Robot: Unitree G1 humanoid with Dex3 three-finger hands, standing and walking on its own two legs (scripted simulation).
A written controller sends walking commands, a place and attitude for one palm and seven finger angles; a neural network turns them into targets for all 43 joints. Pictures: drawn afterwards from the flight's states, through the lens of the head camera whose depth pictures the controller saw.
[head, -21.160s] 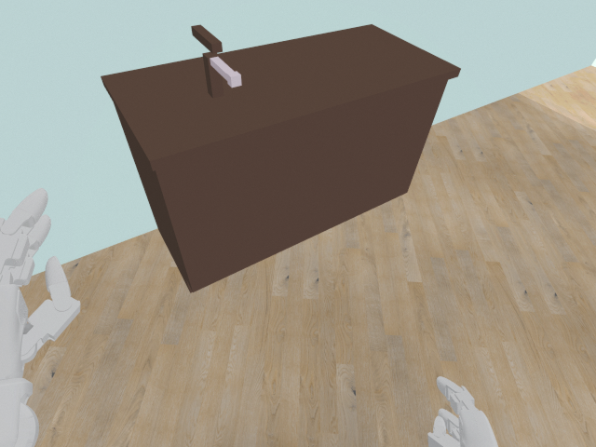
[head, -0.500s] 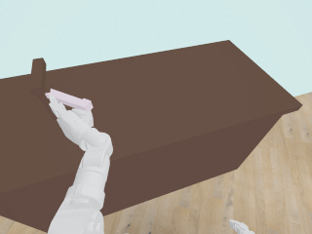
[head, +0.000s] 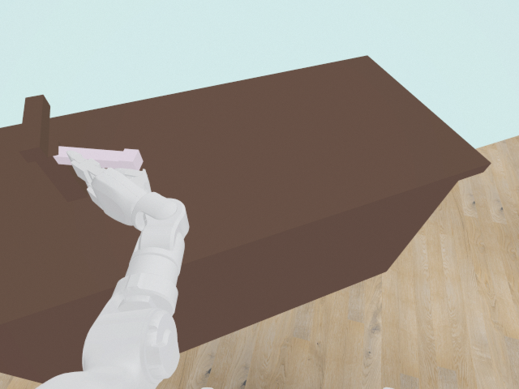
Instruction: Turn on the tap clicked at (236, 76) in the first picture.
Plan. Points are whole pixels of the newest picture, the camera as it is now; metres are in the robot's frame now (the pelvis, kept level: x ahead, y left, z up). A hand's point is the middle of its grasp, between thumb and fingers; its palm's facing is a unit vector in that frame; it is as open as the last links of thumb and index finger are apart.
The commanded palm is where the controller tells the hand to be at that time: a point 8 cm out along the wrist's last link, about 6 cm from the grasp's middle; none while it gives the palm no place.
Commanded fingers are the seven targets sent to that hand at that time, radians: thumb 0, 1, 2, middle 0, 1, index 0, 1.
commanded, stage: push the lever round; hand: left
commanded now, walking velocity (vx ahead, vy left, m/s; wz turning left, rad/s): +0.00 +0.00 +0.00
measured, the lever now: (131, 160) +0.46 +0.22 +0.09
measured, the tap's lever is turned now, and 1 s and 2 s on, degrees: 64 72 73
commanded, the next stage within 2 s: lift the hand up off the lever in 0.34 s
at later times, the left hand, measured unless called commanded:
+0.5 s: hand (145, 166) +0.46 +0.20 +0.08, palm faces +0.84 -0.53 -0.11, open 7.8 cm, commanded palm +0.40 +0.20 +0.09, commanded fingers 0.00 0.90 0.90 -0.15 -0.15 -0.15 -0.15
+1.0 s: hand (133, 164) +0.44 +0.21 +0.10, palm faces +0.83 -0.55 -0.09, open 7.8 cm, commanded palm +0.39 +0.21 +0.11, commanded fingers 0.00 0.90 0.90 -0.15 -0.15 -0.15 -0.15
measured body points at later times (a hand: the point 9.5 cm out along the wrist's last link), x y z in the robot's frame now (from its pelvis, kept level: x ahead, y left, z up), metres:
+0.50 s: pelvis +0.00 +0.00 +0.00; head +0.05 +0.00 +0.44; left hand +0.41 +0.22 +0.09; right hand +0.06 -0.25 -0.13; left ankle +0.02 +0.14 -0.70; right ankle -0.01 -0.08 -0.70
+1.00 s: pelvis +0.01 +0.01 +0.01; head +0.04 +0.01 +0.46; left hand +0.40 +0.23 +0.11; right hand +0.09 -0.23 -0.12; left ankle +0.02 +0.14 -0.70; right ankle -0.01 -0.08 -0.70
